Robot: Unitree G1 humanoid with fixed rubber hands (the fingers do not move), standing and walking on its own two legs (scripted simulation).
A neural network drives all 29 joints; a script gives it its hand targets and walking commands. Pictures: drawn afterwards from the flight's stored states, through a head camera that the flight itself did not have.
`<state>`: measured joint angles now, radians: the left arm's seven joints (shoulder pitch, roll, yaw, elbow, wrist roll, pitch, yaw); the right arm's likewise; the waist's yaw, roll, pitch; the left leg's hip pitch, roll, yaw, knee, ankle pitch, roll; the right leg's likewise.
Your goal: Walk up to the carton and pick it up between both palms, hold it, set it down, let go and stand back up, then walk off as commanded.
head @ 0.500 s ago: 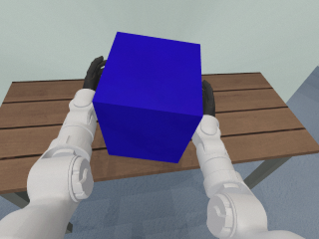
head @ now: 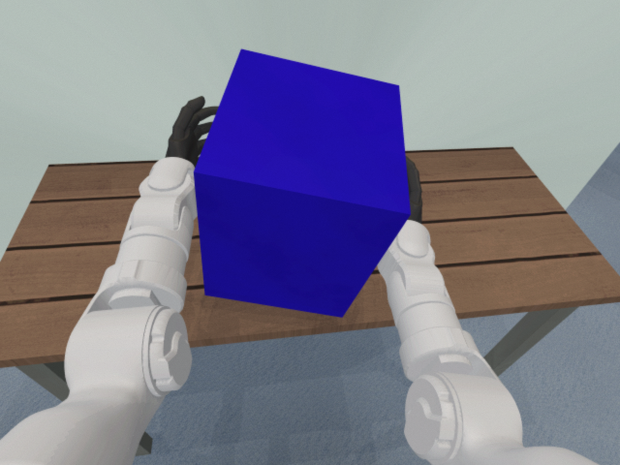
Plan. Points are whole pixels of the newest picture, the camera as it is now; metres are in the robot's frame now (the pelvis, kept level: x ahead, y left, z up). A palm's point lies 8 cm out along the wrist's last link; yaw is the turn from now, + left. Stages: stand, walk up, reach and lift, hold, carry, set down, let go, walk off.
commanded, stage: reach and lift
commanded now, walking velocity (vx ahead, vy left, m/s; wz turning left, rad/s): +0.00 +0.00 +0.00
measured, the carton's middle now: (296, 196) +0.42 -0.01 +0.13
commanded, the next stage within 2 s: none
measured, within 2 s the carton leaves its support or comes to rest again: neither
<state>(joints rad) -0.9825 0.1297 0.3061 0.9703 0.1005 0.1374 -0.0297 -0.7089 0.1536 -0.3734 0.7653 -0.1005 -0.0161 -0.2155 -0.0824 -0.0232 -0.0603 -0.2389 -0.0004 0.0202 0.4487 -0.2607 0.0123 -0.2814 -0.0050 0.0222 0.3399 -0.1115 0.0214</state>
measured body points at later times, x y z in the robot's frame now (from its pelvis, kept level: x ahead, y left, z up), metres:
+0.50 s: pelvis -0.01 +0.00 +0.00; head -0.04 +0.03 +0.45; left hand +0.43 +0.14 +0.21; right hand +0.39 -0.15 +0.16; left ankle -0.02 +0.10 -0.74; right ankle +0.04 -0.14 -0.74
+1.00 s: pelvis -0.02 +0.00 +0.00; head -0.06 +0.01 +0.45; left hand +0.41 +0.14 +0.24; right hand +0.39 -0.15 +0.20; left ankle -0.02 +0.10 -0.74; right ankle +0.04 -0.14 -0.74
